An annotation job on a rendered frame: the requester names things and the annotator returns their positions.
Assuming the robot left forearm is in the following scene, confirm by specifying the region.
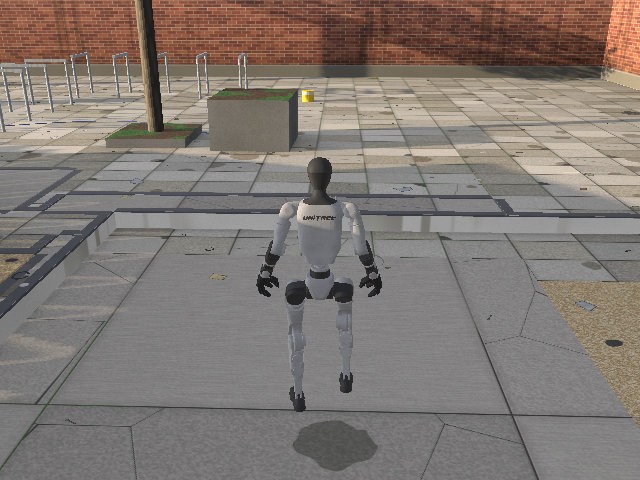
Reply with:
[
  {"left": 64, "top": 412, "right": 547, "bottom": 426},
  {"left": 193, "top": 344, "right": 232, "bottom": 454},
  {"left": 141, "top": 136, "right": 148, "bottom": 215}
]
[{"left": 259, "top": 240, "right": 280, "bottom": 278}]

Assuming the robot right upper arm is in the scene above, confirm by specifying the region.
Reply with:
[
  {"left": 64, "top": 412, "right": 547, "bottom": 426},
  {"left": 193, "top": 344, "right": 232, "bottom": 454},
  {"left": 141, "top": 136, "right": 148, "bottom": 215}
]
[{"left": 340, "top": 201, "right": 369, "bottom": 256}]

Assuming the robot left upper arm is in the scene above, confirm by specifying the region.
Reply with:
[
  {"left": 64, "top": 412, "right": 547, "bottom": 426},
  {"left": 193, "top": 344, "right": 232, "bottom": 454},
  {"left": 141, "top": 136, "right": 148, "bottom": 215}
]
[{"left": 270, "top": 201, "right": 299, "bottom": 256}]

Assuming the robot right hand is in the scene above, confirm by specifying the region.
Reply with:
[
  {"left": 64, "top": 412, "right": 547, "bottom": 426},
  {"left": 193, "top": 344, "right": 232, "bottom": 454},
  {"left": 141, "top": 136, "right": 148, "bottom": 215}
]
[{"left": 359, "top": 274, "right": 382, "bottom": 297}]

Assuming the robot right foot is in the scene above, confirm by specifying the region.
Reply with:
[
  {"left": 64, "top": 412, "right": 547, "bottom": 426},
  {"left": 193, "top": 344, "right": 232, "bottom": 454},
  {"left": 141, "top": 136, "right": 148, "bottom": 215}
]
[{"left": 339, "top": 372, "right": 353, "bottom": 393}]

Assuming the left robot shin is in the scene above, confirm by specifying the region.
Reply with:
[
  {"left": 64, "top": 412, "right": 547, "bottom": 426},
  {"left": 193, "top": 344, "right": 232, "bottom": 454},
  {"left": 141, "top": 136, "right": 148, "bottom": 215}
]
[{"left": 288, "top": 334, "right": 304, "bottom": 399}]

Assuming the robot right forearm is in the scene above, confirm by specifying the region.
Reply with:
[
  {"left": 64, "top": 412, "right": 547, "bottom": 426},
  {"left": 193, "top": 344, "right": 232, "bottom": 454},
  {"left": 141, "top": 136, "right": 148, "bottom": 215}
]
[{"left": 359, "top": 240, "right": 379, "bottom": 280}]

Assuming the robot left hand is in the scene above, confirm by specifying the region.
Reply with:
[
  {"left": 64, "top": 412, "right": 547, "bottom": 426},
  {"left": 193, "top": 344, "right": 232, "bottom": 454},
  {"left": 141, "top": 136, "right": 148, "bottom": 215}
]
[{"left": 256, "top": 274, "right": 279, "bottom": 297}]

